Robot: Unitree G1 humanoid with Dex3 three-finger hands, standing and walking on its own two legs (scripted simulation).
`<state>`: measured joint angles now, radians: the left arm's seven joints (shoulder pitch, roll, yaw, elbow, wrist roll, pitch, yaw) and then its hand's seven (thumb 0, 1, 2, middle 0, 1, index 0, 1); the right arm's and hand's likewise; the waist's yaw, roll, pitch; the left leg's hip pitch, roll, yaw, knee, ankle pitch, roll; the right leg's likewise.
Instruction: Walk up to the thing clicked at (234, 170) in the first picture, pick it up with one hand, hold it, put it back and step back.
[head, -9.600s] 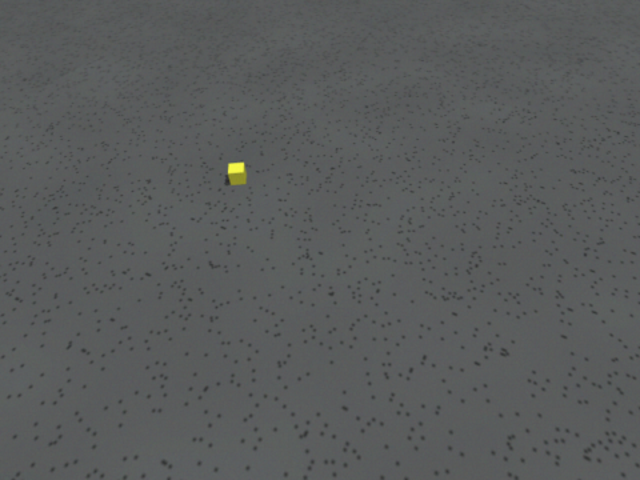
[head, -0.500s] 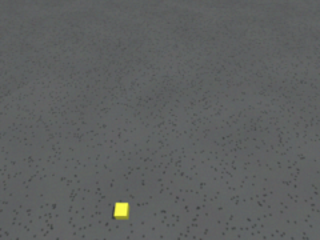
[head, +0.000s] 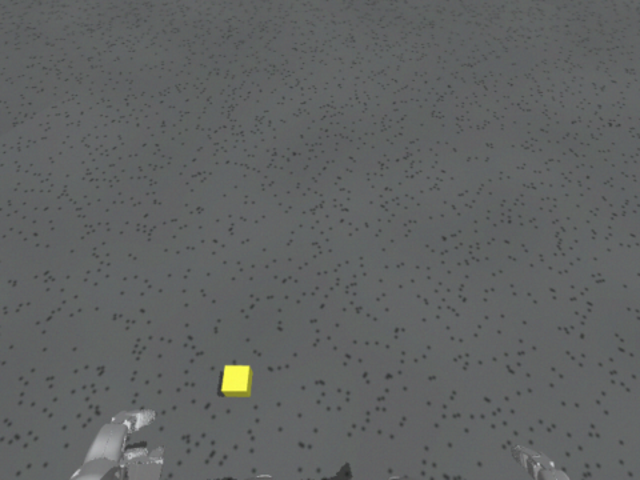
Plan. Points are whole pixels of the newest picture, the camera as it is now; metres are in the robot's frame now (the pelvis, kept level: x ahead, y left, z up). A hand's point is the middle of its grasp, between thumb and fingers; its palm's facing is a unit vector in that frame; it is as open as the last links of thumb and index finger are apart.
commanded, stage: rise first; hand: left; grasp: from above
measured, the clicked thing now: (237, 381) +0.41 +0.26 -0.73
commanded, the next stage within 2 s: none
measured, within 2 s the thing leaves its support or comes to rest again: neither
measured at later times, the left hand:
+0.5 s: hand out of the picture +0.13 +0.27 -0.22, palm faces -0.18 -0.87 -0.47, open 13.8 cm
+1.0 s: hand (177, 430) +0.24 +0.31 -0.42, palm faces -0.45 -0.44 -0.78, open 13.5 cm
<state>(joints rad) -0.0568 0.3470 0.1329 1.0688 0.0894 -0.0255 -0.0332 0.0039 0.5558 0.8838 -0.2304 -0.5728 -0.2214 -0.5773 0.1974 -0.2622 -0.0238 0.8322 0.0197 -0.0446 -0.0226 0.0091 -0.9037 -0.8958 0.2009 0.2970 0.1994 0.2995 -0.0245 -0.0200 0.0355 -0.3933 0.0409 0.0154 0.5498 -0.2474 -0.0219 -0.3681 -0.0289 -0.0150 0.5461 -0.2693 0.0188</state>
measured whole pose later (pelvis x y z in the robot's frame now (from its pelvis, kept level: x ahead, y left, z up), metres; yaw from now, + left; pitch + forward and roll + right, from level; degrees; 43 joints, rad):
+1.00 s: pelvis -0.07 +0.00 -0.28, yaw -1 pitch +33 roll -3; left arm -0.30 0.54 0.18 0.80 0.74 -0.18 0.08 -0.01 -0.44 0.90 -0.20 -0.97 -0.20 -0.97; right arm 0.05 -0.29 -0.07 0.65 -0.02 -0.12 0.05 0.01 -0.93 -0.90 0.20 0.30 0.20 0.30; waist -0.02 0.00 -0.15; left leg -1.85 0.04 -0.07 1.92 -0.66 -0.03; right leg -1.79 -0.02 -0.02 1.90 -0.69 0.02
